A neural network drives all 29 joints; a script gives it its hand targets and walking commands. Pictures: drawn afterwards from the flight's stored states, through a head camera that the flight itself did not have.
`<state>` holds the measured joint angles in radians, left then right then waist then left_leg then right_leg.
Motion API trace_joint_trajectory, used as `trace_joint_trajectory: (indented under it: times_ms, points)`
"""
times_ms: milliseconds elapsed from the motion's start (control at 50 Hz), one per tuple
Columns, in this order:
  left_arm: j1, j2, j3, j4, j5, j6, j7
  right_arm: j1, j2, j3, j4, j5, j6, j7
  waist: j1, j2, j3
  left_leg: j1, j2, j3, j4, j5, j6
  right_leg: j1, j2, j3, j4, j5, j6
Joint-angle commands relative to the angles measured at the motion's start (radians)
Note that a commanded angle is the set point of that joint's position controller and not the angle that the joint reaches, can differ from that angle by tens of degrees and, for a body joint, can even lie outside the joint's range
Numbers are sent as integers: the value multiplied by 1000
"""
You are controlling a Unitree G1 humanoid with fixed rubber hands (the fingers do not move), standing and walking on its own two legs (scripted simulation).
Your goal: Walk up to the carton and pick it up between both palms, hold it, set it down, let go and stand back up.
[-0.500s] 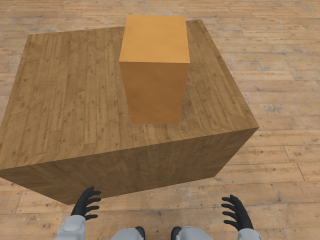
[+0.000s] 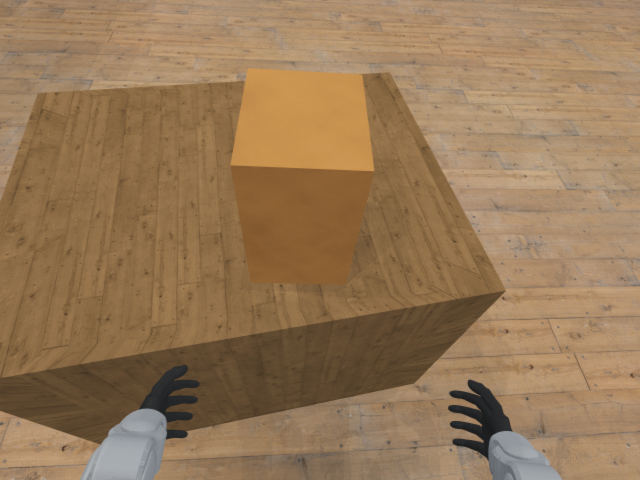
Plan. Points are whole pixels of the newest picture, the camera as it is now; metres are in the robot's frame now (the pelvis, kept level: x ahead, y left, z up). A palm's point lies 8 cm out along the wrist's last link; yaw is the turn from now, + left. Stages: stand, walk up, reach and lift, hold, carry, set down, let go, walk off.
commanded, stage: let go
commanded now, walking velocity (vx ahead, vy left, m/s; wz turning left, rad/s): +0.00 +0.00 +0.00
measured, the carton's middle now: (301, 187) +0.51 +0.06 +0.00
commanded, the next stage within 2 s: stand in 0.62 s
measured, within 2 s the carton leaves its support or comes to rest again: neither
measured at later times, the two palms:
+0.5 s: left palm (127, 446) +0.15 +0.25 -0.08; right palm (478, 452) +0.16 -0.20 -0.09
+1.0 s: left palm out of the picture +0.03 +0.26 -0.14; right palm out of the picture +0.00 -0.19 -0.14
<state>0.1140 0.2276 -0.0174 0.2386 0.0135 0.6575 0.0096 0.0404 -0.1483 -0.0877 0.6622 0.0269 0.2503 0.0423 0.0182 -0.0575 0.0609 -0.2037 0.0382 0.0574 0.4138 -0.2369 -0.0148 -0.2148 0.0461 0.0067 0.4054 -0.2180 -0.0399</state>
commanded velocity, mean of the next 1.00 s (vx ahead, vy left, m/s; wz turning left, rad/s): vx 0.00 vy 0.00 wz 0.00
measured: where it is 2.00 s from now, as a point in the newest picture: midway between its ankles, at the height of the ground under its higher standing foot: outside the picture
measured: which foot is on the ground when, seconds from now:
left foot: down 0.00-1.00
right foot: down 0.00-1.00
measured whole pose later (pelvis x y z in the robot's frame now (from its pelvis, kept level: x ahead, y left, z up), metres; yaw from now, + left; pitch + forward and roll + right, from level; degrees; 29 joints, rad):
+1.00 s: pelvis +0.02 +0.03 +0.00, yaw +1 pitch +0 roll -1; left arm 0.41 0.17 0.00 0.89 0.02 -0.04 0.03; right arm 0.35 -0.16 -0.06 1.09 -0.02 -0.01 0.01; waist 0.00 0.01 -0.04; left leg -0.17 -0.01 0.04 0.47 -0.30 0.03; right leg -0.17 0.01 0.02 0.43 -0.27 0.01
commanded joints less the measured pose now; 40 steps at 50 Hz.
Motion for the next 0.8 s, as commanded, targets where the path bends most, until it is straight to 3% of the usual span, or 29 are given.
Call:
trace_joint_trajectory:
  times_ms: [0, 140, 200, 260, 320, 380, 580, 600, 620, 640, 660, 680, 720, 780]
  points:
    - [91, 124, 49, -112, 35, -137, -32, 50, -147, 36, -71, 37, -185, -3, 7, 69, -245, 91, -61, -5, 1, 501, 16, 254, -42, 74, -4, 682, 27]
    - [119, 117, 66, -14, 6, -471, -32, 33, -123, 47, 33, 24, -539, 7, 22, 9, -260, -20, -77, 3, 34, 451, 21, 249, -35, 75, 43, 710, 44]
    - [122, 121, 55, -14, -5, -546, -31, 26, -147, 37, 101, 25, -625, -3, 17, 20, -259, -4, -73, 9, 38, 439, 3, 218, -17, 60, 42, 647, 44]
    - [114, 126, 44, -44, -5, -572, -21, 10, -181, 5, 144, 13, -665, -11, 9, 67, -259, 87, -52, 3, 25, 441, -30, 123, 21, 23, 10, 478, 38]
    - [90, 124, 19, -57, -12, -558, -4, -5, -194, -33, 170, -11, -656, -10, -1, 102, -219, 127, -27, -6, 2, 363, -46, 19, 37, -3, -33, 263, 22]
    - [71, 121, -3, -47, -22, -526, 12, -11, -180, -55, 180, -34, -628, -7, -9, 105, -179, 97, -14, -11, -20, 255, -38, -11, 29, -7, -45, 153, 16]
    - [62, 111, 5, 16, -11, -478, 16, -16, -132, -41, 155, -50, -572, 3, 10, 92, -127, 43, -15, -7, -32, 209, -17, 38, 7, 6, -43, 120, 10]
    - [79, 13, -54, 62, -32, -473, 15, 24, -181, -31, 116, -46, -599, -4, 10, 118, -88, -18, -43, 14, -30, 240, -47, 99, -4, 15, -8, 107, 19]
    - [314, 80, 40, 252, 47, -621, 9, 168, -64, 7, 249, -41, -395, -10, 44, 222, -150, -37, 75, -91, -18, 103, 42, 74, -135, 102, -79, 63, 43]
    - [308, 141, 47, 267, 41, -660, 7, 194, -70, 6, 215, -67, -315, -18, 5, 115, -39, -91, 48, -87, -4, -113, 44, -12, -136, 128, -113, -66, 46]
    - [219, 133, 49, 256, 46, -691, 2, 184, -86, 5, 193, -61, -283, -23, -19, 40, -6, -66, 53, -101, -6, -45, 47, -42, -138, 144, -99, -20, 38]
    - [181, 88, 41, 264, 50, -710, -4, 180, -111, 6, 191, -55, -276, -19, -16, 32, -42, -46, 66, -109, -6, 19, 52, -24, -125, 131, -74, 79, 29]
    - [187, 53, 35, 302, 31, -724, -7, 211, -156, -5, 217, -44, -277, -16, -19, 32, -74, -56, 48, -108, -4, -17, 52, -6, -120, 125, -75, 93, 23]
    - [222, 71, 45, 375, 16, -737, 0, 203, -148, 0, 241, -50, -291, -12, -9, 51, -97, -21, 51, -116, -2, 56, 53, 4, -128, 120, -53, 172, 11]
